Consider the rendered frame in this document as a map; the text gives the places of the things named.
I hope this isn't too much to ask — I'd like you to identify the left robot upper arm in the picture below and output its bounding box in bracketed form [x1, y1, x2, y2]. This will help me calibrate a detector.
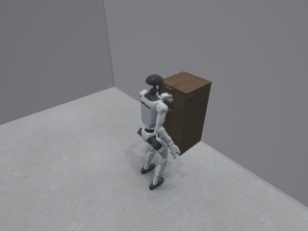
[139, 90, 147, 97]

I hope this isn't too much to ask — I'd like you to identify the right robot thigh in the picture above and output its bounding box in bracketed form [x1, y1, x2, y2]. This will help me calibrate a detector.
[150, 137, 168, 165]

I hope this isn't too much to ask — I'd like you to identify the robot right forearm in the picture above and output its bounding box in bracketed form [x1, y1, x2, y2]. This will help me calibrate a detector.
[159, 127, 175, 148]

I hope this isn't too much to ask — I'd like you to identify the right robot hand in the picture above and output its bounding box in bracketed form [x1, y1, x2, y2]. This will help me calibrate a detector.
[169, 145, 181, 159]

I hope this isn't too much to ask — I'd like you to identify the right robot upper arm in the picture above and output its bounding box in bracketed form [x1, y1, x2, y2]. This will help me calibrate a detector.
[155, 101, 168, 134]

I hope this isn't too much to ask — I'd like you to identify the robot left shin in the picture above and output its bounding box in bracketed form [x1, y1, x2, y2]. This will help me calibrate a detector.
[144, 145, 156, 169]

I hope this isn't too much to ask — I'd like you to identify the cabinet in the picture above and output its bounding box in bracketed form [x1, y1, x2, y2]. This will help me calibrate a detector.
[158, 71, 212, 156]

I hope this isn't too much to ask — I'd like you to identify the left robot hand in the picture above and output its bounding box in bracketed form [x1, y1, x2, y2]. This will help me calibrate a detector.
[161, 92, 172, 102]

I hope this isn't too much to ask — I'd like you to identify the drawer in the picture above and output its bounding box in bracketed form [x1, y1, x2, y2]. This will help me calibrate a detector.
[160, 88, 185, 110]

